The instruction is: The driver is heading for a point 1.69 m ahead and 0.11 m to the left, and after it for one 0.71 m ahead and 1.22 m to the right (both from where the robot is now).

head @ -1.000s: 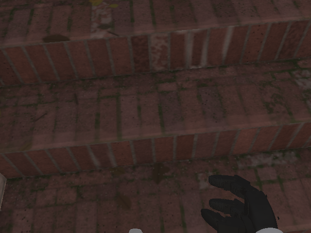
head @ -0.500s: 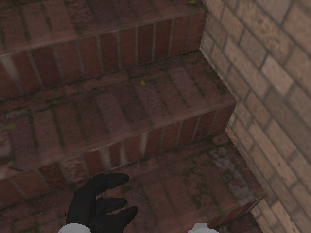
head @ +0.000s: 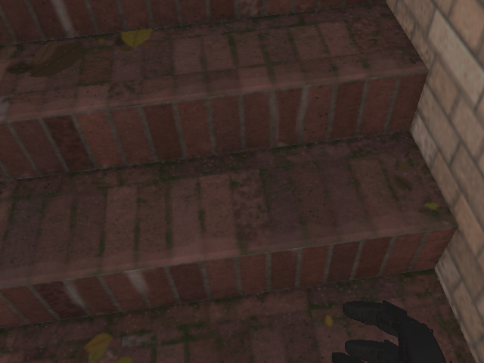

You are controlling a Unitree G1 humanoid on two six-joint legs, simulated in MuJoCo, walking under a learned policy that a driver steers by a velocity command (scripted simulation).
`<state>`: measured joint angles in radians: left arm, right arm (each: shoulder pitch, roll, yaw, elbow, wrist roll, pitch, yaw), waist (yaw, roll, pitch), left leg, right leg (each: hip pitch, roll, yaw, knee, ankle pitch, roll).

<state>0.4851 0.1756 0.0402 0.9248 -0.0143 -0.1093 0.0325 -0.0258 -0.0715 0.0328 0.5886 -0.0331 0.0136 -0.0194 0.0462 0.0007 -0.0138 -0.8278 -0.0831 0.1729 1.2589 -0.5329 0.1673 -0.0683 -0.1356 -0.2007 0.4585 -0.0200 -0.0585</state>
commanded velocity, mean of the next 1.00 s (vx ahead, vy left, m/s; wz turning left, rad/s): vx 0.50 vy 0.00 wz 0.32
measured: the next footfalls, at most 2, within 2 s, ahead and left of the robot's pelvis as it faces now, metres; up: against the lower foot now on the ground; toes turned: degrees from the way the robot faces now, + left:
right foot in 0.40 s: +0.44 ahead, -0.05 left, +0.34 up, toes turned +12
left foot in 0.90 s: +0.62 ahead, +0.25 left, +0.52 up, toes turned +23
